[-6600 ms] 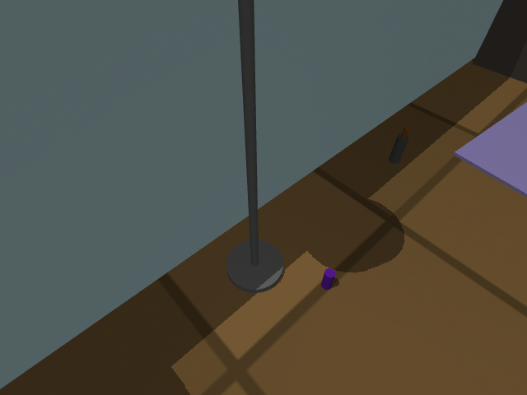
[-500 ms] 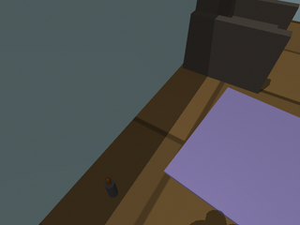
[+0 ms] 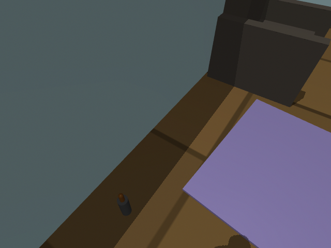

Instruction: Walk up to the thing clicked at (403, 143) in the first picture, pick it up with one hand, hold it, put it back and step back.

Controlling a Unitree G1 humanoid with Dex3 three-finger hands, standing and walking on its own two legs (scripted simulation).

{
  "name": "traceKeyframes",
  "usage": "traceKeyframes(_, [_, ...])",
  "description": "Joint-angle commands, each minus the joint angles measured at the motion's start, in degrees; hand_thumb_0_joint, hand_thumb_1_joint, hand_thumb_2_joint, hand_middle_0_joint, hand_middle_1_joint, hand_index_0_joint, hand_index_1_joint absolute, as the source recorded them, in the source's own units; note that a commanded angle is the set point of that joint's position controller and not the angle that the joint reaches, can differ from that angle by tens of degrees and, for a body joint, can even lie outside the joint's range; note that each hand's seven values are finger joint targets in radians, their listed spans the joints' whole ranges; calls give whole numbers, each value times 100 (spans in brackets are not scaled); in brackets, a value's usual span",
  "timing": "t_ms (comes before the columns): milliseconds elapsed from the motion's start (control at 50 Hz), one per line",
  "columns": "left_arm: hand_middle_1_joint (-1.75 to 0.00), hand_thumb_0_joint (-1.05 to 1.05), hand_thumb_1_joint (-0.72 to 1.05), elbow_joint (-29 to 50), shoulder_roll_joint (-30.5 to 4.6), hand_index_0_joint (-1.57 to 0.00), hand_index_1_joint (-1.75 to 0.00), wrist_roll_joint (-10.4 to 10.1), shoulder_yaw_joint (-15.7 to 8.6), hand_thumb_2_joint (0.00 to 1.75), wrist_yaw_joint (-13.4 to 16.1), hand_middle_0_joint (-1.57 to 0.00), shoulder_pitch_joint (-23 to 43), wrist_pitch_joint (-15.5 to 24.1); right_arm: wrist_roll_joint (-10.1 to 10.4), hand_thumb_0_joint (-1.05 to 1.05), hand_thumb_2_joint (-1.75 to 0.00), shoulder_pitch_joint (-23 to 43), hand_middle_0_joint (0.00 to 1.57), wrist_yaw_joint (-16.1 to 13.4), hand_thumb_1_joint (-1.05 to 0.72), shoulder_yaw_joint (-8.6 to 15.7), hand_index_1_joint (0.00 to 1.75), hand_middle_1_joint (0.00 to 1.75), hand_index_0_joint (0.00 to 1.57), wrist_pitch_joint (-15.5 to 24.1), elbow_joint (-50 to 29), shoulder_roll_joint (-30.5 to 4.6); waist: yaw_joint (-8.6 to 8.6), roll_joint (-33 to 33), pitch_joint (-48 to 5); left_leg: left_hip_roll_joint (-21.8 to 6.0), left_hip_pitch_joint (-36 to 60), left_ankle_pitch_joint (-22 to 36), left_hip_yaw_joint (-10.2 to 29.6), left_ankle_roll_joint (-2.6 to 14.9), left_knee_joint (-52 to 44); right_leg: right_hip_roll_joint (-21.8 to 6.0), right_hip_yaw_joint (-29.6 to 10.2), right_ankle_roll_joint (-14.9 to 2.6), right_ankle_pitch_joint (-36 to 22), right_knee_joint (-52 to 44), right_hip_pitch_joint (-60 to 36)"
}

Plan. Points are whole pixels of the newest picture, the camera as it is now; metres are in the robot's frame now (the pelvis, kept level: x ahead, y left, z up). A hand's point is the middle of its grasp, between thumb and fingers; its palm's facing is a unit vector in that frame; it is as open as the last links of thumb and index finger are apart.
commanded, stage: stand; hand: left
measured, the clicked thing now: (123, 203) +0.49 +0.23 -0.67
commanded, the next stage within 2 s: none
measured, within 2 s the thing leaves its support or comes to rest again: neither
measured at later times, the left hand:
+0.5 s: hand out of the picture +0.07 +0.25 -0.16, palm faces -0.03 -0.94 -0.34, open 7.3 cm
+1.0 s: hand out of the picture +0.07 +0.25 -0.16, palm faces -0.02 -0.94 -0.34, open 7.3 cm
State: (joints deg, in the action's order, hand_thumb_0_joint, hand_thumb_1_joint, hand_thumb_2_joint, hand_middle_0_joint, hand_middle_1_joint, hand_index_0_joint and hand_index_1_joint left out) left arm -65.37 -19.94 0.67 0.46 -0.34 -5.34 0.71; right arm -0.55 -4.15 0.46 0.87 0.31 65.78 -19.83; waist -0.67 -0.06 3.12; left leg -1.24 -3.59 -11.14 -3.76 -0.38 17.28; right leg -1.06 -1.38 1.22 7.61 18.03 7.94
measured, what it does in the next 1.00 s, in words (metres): stands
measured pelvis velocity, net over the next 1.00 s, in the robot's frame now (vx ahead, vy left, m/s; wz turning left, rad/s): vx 0.00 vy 0.00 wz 0.03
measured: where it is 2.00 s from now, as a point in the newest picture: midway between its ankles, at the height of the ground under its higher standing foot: outside the picture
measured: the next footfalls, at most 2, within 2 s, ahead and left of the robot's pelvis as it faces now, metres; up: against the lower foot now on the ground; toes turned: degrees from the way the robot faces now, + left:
none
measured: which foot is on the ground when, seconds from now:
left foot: down 0.00-1.00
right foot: down 0.00-1.00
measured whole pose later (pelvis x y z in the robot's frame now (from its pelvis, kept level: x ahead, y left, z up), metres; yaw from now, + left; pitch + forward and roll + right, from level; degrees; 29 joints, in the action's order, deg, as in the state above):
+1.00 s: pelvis +0.00 +0.00 +0.00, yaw +2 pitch -2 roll +0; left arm -65.1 -20.1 0.8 0.6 -0.5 -6.5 0.8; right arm -0.6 -6.5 0.4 0.1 0.7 65.3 -20.1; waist -0.3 0.1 2.7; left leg -0.8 -4.3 -11.0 -2.1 -0.3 17.5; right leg -1.6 0.2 1.3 8.0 18.0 7.9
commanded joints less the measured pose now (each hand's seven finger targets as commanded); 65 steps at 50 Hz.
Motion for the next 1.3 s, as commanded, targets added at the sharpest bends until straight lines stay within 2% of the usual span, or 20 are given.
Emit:
traceKeyframes(0, [-30, 0, 90, 346, -1205, -20, -30, -13, -237, 90, 97, -20, 272, 129, 1, 0, -90, 243, 20, -45, -90, 228, 30, 30, 20, 117, -371, -1229, 0, -22, -493, -693, -34, 446, 587, 147, -309, -634, -502, -182, -763, -314, -90])
traceKeyframes(120, [-30, 0, 90, 322, -1260, -20, -30, -8, -251, 90, 96, -20, 239, 126, -4, 0, -90, 200, 20, -38, -90, 212, 30, 30, 20, 112, -375, -1202, 26, -28, -392, -679, -171, 116, 658, 147, -363, -617, -482, -174, -250, -358, -69])
traceKeyframes(180, [-30, 0, 90, 321, -1223, -20, -30, -16, -244, 90, 93, -20, 233, 121, -8, 0, -90, 205, 20, -46, -90, 219, 30, 30, 20, 113, -381, -1239, 28, 32, -424, -680, -152, 241, 653, 144, -328, -635, -485, -187, -480, -336, -69])
traceKeyframes(300, [-30, 0, 90, 323, -1225, -20, -30, -17, -243, 90, 79, -20, 175, 122, -6, 0, -90, 127, 20, -51, -90, 196, 30, 30, 20, 135, -358, -1237, 51, 16, -419, -698, -215, 327, 681, 145, -328, -653, -471, -205, -557, -300, -158])
traceKeyframes(360, [-30, 0, 90, 318, -1245, -20, -30, -13, -242, 90, 82, -20, 169, 115, -2, 0, -90, 106, 20, -48, -90, 195, 30, 30, 20, 133, -369, -1236, 43, -7, -415, -692, -228, 228, 709, 140, -367, -629, -448, -200, -378, -303, -129])
traceKeyframes(380, [-30, 0, 90, 324, -1222, -20, -30, -10, -242, 90, 78, -20, 149, 117, -10, 0, -90, 100, 20, -48, -90, 187, 30, 30, 20, 135, -372, -1234, 51, -10, -423, -701, -213, 334, 691, 156, -352, -655, -460, -209, -539, -290, -125])
traceKeyframes(480, [-30, 0, 90, 340, -1239, -20, -30, -10, -243, 90, 83, -20, 178, 121, -12, 0, -90, 31, 20, -59, -90, 177, 30, 30, 20, 145, -382, -1232, 27, -9, -450, -711, -225, 435, 708, 144, -346, -660, -428, -208, -533, -238, -204])
traceKeyframes(520, [-30, 0, 90, 323, -1210, -20, -30, -17, -231, 90, 71, -20, 105, 105, -6, 0, -90, 47, 20, -65, -90, 165, 30, 30, 20, 150, -367, -1259, 69, 80, -396, -707, -243, 496, 710, 139, -370, -660, -422, -203, -601, -244, -190])
traceKeyframes(580, [-30, 0, 90, 313, -1244, -20, -30, -16, -243, 90, 72, -20, 135, 103, -1, 0, -90, 13, 20, -59, -90, 157, 30, 30, 20, 147, -376, -1206, 51, -56, -330, -680, -308, 270, 724, 129, -400, -638, -405, -198, -377, -265, -133])
traceKeyframes(620, [-30, 0, 90, 334, -1228, -20, -30, -11, -242, 90, 66, -20, 144, 104, -11, 0, -90, 2, 20, -59, -90, 156, 30, 30, 20, 157, -390, -1238, 62, 49, -390, -707, -322, 442, 729, 144, -402, -661, -407, -207, -518, -236, -236])
traceKeyframes(740, [-30, 0, 90, 345, -1238, -20, -30, -18, -234, 90, 67, -20, 136, 106, -8, 0, -90, -3, 20, -62, -90, 163, 30, 30, 20, 151, -379, -1243, 65, -6, -406, -674, -276, 315, 736, 125, -384, -653, -408, -206, -337, -289, -152])
traceKeyframes(760, [-30, 0, 90, 352, -1213, -20, -30, -2, -230, 90, 66, -20, 155, 102, -13, 0, -90, 19, 20, -64, -90, 171, 30, 30, 20, 151, -400, -1268, 52, 17, -415, -700, -270, 456, 724, 143, -353, -678, -401, -223, -531, -246, -205])
traceKeyframes(960, [-30, 0, 90, 349, -1220, -20, -30, -13, -227, 90, 77, -20, 143, 115, 1, 0, -90, -2, 20, -65, -90, 157, 30, 30, 20, 149, -397, -1269, 62, 20, -483, -687, -219, 661, 733, 137, -297, -699, -379, -197, -698, -231, -273])
traceKeyframes(1100, [-30, 0, 90, 347, -1243, -20, -30, -14, -217, 90, 77, -20, 105, 111, 2, 0, -90, 13, 20, -70, -90, 155, 30, 30, 20, 138, -389, -1255, 63, 34, -394, -689, -189, 529, 744, 121, -315, -684, -379, -199, -510, -288, -160])
traceKeyframes(1200, [-30, 0, 90, 354, -1231, -20, -30, -4, -221, 90, 83, -20, 123, 111, -9, 0, -90, -44, 20, -71, -90, 152, 30, 30, 20, 143, -403, -1238, 46, -24, -477, -699, -244, 681, 734, 124, -307, -693, -351, -216, -716, -213, -306])
traceKeyframes(1280, [-30, 0, 90, 354, -1253, -20, -30, -9, -224, 90, 87, -20, 124, 120, 1, 0, -90, -33, 20, -71, -90, 147, 30, 30, 20, 137, -406, -1228, 54, -35, -423, -693, -259, 646, 735, 121, -316, -691, -346, -195, -671, -239, -283])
